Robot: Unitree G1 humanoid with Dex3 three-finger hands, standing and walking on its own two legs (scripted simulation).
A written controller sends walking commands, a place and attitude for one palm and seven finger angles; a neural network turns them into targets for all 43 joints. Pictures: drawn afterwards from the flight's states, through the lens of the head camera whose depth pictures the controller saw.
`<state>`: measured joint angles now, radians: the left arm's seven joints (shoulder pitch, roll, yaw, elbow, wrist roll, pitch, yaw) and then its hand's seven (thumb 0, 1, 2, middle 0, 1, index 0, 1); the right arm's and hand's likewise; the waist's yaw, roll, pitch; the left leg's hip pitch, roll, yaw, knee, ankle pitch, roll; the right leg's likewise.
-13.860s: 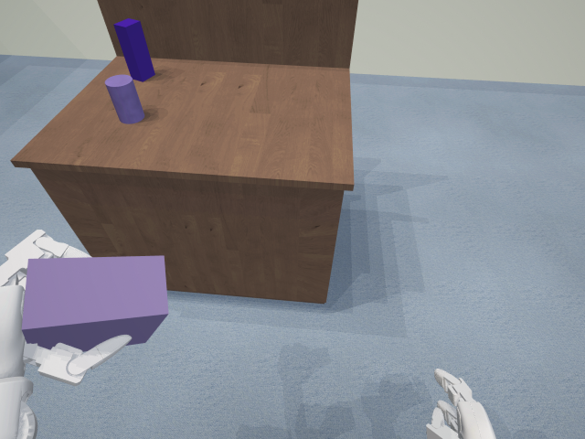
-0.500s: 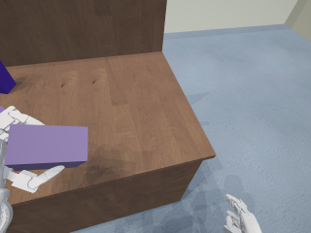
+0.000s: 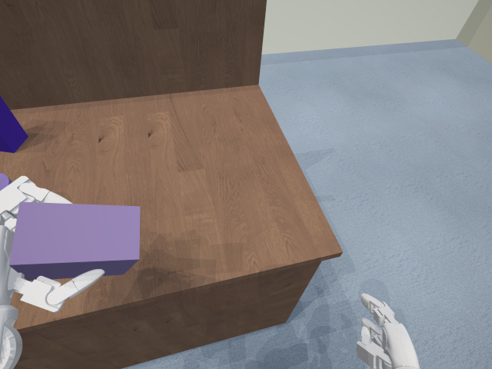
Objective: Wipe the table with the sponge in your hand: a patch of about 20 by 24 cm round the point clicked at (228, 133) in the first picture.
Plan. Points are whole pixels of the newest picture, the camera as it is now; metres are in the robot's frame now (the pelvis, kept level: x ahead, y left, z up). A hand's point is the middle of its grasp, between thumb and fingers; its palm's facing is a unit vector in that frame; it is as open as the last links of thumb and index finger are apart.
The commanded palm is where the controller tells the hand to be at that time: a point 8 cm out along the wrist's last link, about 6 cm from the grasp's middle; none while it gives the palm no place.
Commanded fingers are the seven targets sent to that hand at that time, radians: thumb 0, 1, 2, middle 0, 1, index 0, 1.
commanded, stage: come to a stop and stand still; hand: left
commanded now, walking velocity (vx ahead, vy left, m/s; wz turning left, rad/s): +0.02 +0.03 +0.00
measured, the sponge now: (98, 244) +0.23 +0.21 +0.14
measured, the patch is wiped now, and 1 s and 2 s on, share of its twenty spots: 0.00 0.00 0.00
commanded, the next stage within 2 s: look again from close up in 0.84 s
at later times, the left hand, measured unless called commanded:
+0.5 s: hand (91, 197) +0.28 +0.24 +0.16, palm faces +0.23 -0.85 -0.47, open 10.2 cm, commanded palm +0.21 +0.27 +0.18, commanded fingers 0.00 0.10 1.30 -1.20 -1.60 -1.20 -1.60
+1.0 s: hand (76, 211) +0.26 +0.24 +0.16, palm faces +0.29 -0.89 -0.35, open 10.2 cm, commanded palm +0.20 +0.28 +0.18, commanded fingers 0.00 0.10 1.30 -1.20 -1.60 -1.20 -1.60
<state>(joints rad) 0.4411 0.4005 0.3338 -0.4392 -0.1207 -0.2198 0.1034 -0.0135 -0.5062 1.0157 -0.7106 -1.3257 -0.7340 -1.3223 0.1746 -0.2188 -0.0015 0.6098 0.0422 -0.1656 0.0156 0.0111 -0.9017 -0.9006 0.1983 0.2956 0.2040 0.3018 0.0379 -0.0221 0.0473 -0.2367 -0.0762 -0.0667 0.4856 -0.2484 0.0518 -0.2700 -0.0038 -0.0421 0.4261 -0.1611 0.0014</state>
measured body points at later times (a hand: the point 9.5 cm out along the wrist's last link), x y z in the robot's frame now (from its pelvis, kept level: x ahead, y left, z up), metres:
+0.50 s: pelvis +0.03 +0.01 +0.00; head +0.08 +0.03 +0.45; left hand +0.26 +0.28 +0.19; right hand +0.15 -0.24 -0.08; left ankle +0.00 +0.08 -0.74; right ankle +0.04 -0.12 -0.74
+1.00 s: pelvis +0.02 +0.01 +0.00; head +0.03 +0.04 +0.45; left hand +0.23 +0.29 +0.18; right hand +0.20 -0.21 -0.06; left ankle +0.00 +0.08 -0.74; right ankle +0.04 -0.12 -0.74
